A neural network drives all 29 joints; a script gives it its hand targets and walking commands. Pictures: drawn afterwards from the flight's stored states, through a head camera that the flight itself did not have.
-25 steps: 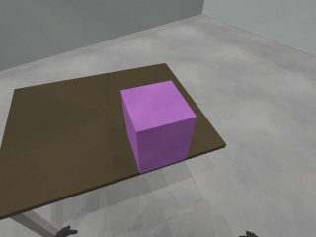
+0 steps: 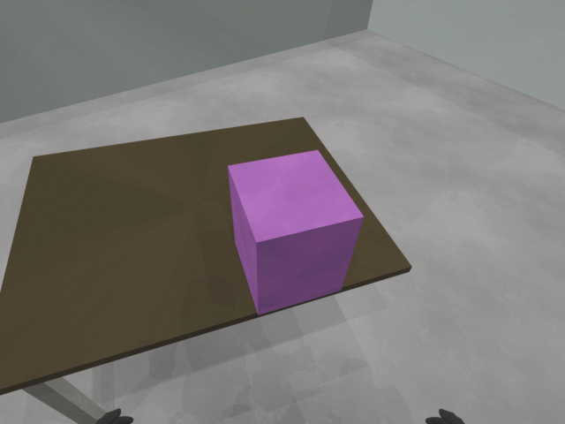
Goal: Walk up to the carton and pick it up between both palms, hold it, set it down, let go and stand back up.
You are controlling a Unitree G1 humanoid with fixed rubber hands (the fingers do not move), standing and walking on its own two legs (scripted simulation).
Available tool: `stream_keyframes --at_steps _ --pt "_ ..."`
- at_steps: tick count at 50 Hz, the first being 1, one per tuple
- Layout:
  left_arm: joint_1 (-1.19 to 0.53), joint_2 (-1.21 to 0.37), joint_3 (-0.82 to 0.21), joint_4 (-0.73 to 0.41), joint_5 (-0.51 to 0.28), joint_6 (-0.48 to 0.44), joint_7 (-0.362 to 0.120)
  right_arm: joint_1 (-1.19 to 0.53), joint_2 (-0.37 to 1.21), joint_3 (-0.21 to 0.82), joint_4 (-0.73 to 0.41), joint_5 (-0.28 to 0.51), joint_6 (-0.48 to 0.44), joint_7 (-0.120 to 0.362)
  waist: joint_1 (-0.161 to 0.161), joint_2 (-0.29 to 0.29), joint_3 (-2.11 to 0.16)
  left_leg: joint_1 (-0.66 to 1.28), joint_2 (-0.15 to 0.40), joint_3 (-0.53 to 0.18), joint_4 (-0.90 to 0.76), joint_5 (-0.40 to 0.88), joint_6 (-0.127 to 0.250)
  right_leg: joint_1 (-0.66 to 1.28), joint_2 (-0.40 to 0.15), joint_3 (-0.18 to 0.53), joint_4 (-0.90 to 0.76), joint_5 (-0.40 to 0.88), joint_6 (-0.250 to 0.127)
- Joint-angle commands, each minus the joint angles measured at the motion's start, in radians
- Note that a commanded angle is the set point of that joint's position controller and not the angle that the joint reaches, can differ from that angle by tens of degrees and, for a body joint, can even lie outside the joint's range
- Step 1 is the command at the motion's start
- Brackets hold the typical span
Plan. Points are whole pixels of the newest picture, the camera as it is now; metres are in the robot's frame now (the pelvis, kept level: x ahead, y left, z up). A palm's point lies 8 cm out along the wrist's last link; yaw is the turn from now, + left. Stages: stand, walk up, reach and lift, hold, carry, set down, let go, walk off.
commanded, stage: walk up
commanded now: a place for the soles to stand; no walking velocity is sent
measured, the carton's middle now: (288, 232) +0.53 -0.02 -0.09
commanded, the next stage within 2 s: none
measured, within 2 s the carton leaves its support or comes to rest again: neither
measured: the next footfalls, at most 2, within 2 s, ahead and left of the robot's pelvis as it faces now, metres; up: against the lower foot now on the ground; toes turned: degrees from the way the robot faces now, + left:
right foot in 0.42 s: +0.19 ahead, -0.21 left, +0.00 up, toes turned +7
left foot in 0.72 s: +0.18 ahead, +0.01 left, +0.00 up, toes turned +16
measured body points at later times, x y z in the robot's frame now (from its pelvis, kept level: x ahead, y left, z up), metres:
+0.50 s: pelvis +0.07 -0.10 -0.02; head +0.08 -0.08 +0.43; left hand +0.17 +0.19 -0.12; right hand +0.13 -0.40 -0.12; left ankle -0.01 +0.08 -0.68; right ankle +0.14 -0.21 -0.73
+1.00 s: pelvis +0.15 -0.13 -0.01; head +0.16 -0.11 +0.44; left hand +0.19 +0.16 -0.11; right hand +0.38 -0.34 -0.08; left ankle +0.16 +0.01 -0.73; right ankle +0.15 -0.22 -0.73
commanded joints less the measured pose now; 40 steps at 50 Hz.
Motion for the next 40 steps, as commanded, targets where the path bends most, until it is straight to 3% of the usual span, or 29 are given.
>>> stream_keyframes --at_steps 1,6,7,8,9,10,11,12,14,16,18,20,21,22,23,24,25,26,28,30,32,33,34,35,36,37,38,39,40 --pt "-0.008 0.12 0.032 -0.069 -0.001 -0.014 0.003 0.003 -0.13 -0.04 -0.069 -0.002 -0.014 -0.003 -0.001 0.001 -0.028 -0.064 0.085 -0.092 -0.126 0.121 0.053 0.061 -0.06 0.088 -0.078 0.074 -0.053" --pt "0.007 0.121 0.035 -0.064 0.001 -0.014 0.003 0.012 -0.126 -0.043 -0.064 -0.003 -0.014 -0.001 -0.002 0.01 -0.015 -0.074 0.081 -0.097 -0.134 0.107 0.055 0.059 -0.058 0.085 -0.081 0.063 -0.047" --pt "-0.03 0.173 0.081 -0.107 0.06 -0.001 -0.024 0.224 -0.163 -0.088 -0.042 -0.046 -0.031 -0.02 -0.044 -0.041 -0.035 0.001 0.147 -0.277 -0.2 -0.288 0.12 -0.027 0.014 0.002 0.091 -0.283 -0.059" --pt "-0.067 0.127 0.078 -0.138 0.067 0.008 -0.039 0.263 -0.244 -0.124 -0.018 -0.062 -0.031 -0.039 -0.069 0.059 0.06 0.095 0.254 -0.461 -0.294 -0.486 0.202 -0.278 0.043 -0.016 0.223 -0.33 -0.048" --pt "-0.077 0.098 0.074 -0.157 0.068 0.017 -0.05 0.269 -0.267 -0.137 -0.014 -0.07 -0.032 -0.059 -0.083 0.128 0.124 0.154 0.34 -0.588 -0.331 -0.514 0.263 -0.463 -0.009 0.058 0.352 -0.313 -0.049" --pt "-0.084 0.094 0.074 -0.163 0.064 0.023 -0.055 0.252 -0.249 -0.134 -0.014 -0.073 -0.036 -0.074 -0.078 0.108 0.166 0.16 0.358 -0.605 -0.338 -0.46 0.286 -0.541 -0.047 0.11 0.412 -0.245 -0.045" --pt "-0.075 0.101 0.076 -0.163 0.061 0.025 -0.056 0.235 -0.219 -0.125 -0.017 -0.071 -0.044 -0.078 -0.062 0.072 0.144 0.153 0.336 -0.564 -0.33 -0.392 0.272 -0.533 -0.065 0.14 0.43 -0.185 -0.03" --pt "-0.059 0.097 0.076 -0.163 0.064 0.024 -0.057 0.21 -0.202 -0.12 -0.024 -0.076 -0.049 -0.079 -0.049 0.071 0.131 0.145 0.314 -0.518 -0.32 -0.317 0.257 -0.507 -0.068 0.138 0.414 -0.161 -0.014" --pt "-0.046 0.081 0.077 -0.159 0.061 0.02 -0.065 0.171 -0.187 -0.117 -0.032 -0.073 -0.064 -0.072 -0.03 0.128 0.084 0.103 0.248 -0.396 -0.294 -0.165 0.233 -0.398 -0.061 0.109 0.351 -0.126 0.009" --pt "-0.069 0.066 0.08 -0.169 0.052 0.021 -0.076 0.146 -0.2 -0.126 -0.037 -0.072 -0.069 -0.066 -0.02 0.175 0.085 0.005 0.209 -0.308 -0.262 -0.095 0.214 -0.256 -0.058 0.089 0.273 -0.104 0.004" --pt "-0.04 0.074 0.089 -0.164 0.047 0.019 -0.078 0.129 -0.214 -0.132 -0.047 -0.067 -0.061 -0.061 -0.006 0.177 0.076 -0.114 0.176 -0.262 -0.219 -0.136 0.191 -0.089 -0.031 0.052 0.202 -0.092 -0.012" --pt "0.108 0.089 0.109 -0.119 0.054 0.013 -0.066 0.101 -0.2 -0.125 -0.063 -0.065 -0.048 -0.062 0.079 0.101 0.056 -0.27 0.132 -0.223 -0.061 -0.21 0.148 0.171 0.024 -0.007 0.096 -0.037 -0.045" --pt "0.196 0.131 0.128 -0.086 0.06 0.005 -0.054 0.142 -0.135 -0.105 -0.071 -0.062 -0.041 -0.058 0.112 -0.05 0.024 -0.344 0.051 -0.155 0.138 -0.222 0.114 0.309 0.052 -0.009 0.047 -0.084 -0.062" --pt "0.25 0.246 0.149 -0.098 0.073 -0.001 -0.044 0.173 -0.051 -0.078 -0.117 -0.048 -0.039 -0.053 0.146 -0.317 -0.045 -0.462 -0.063 -0.045 0.481 -0.301 0.05 0.351 -0.193 0.387 -0.138 -0.383 -0.16" --pt "0.206 0.289 0.145 -0.106 0.049 0.004 -0.03 0.177 -0.053 -0.079 -0.137 -0.038 -0.029 -0.064 0.125 -0.301 -0.023 -0.499 -0.09 -0.089 0.662 -0.373 0.043 0.21 -0.347 0.697 -0.313 -0.51 -0.277" --pt "0.145 0.247 0.124 -0.104 0.04 0.01 -0.019 0.159 -0.087 -0.088 -0.133 -0.046 -0.018 -0.067 0.088 -0.152 0.047 -0.497 -0.038 -0.14 0.739 -0.286 0.039 0.101 -0.361 0.696 -0.335 -0.585 -0.307" --pt "0.102 0.217 0.112 -0.098 0.039 0.013 -0.01 0.143 -0.105 -0.092 -0.128 -0.042 -0.012 -0.059 0.068 -0.093 0.102 -0.501 -0.002 -0.128 0.745 -0.221 0.035 0.052 -0.34 0.588 -0.303 -0.561 -0.303" --pt "0.083 0.195 0.103 -0.092 0.044 0.01 -0.004 0.171 -0.107 -0.098 -0.122 -0.043 -0.013 -0.051 0.046 -0.071 0.104 -0.471 0.017 -0.119 0.703 -0.186 0.031 0.038 -0.313 0.517 -0.274 -0.495 -0.291" --pt "0.051 0.158 0.081 -0.072 0.043 0.003 0.002 0.211 -0.088 -0.095 -0.112 -0.046 -0.018 -0.036 0.013 -0.099 0.09 -0.341 0.025 -0.082 0.525 -0.184 0.012 -0.058 -0.258 0.339 -0.252 -0.31 -0.273" --pt "0.035 0.143 0.067 -0.05 0.036 -0.008 0.006 0.201 -0.053 -0.086 -0.118 -0.038 -0.023 -0.028 0.001 -0.132 0.078 -0.216 0.003 -0.05 0.364 -0.166 0.009 -0.097 -0.243 0.241 -0.214 -0.045 -0.263" --pt "0.026 0.148 0.053 -0.041 0.022 -0.008 0.007 0.193 -0.031 -0.076 -0.116 -0.034 -0.03 -0.03 -0.017 -0.14 0.03 -0.086 -0.017 -0.014 0.205 -0.028 0.017 -0.102 -0.224 0.145 -0.118 0.222 -0.23" --pt "0.016 0.152 0.047 -0.041 0.013 -0.005 0.006 0.199 -0.027 -0.073 -0.111 -0.035 -0.034 -0.031 -0.033 -0.136 -0.004 -0.001 -0.029 0.005 0.131 0.078 0.025 -0.117 -0.218 0.106 -0.063 0.26 -0.205" --pt "0.023 0.143 0.039 -0.047 0.003 0.0 0.004 0.18 -0.043 -0.074 -0.121 -0.039 -0.039 -0.033 -0.037 -0.114 -0.025 0.063 -0.039 -0.008 0.055 0.15 0.038 -0.134 -0.202 0.084 -0.024 0.222 -0.168" --pt "0.043 0.124 0.028 -0.056 -0.004 0.003 0.001 0.151 -0.075 -0.079 -0.141 -0.047 -0.042 -0.034 -0.034 -0.06 -0.02 0.104 -0.002 -0.093 0.0 0.204 0.055 -0.164 -0.191 0.091 -0.001 0.146 -0.125" --pt "0.069 0.099 0.015 -0.073 -0.007 0.004 -0.001 0.124 -0.127 -0.089 -0.167 -0.046 -0.045 -0.039 -0.033 0.038 -0.043 0.128 0.136 -0.289 -0.041 0.268 0.097 -0.191 -0.137 0.038 0.093 0.013 -0.072" --pt "0.112 0.08 0.016 -0.075 -0.01 0.018 -0.001 0.092 -0.167 -0.098 -0.177 -0.033 -0.04 -0.045 -0.015 0.09 -0.071 0.025 0.278 -0.506 -0.14 0.208 0.205 -0.129 -0.012 -0.002 0.205 -0.241 -0.029" --pt "0.112 0.098 0.027 -0.072 -0.001 0.036 0.007 0.082 -0.17 -0.092 -0.159 -0.03 -0.031 -0.049 -0.016 0.092 -0.032 -0.06 0.279 -0.528 -0.165 0.109 0.264 -0.086 0.005 0.044 0.255 -0.36 -0.029" --pt "0.111 0.094 0.027 -0.076 0.004 0.039 0.009 0.035 -0.155 -0.084 -0.16 -0.025 -0.024 -0.051 -0.003 0.117 0.003 -0.093 0.252 -0.488 -0.163 0.09 0.253 -0.09 -0.003 0.055 0.212 -0.309 -0.036" --pt "0.118 0.094 0.028 -0.078 0.006 0.031 0.009 -0.003 -0.14 -0.075 -0.16 -0.024 -0.018 -0.051 0.016 0.116 0.004 -0.11 0.197 -0.421 -0.141 0.113 0.207 -0.056 -0.018 0.066 0.108 -0.202 -0.04"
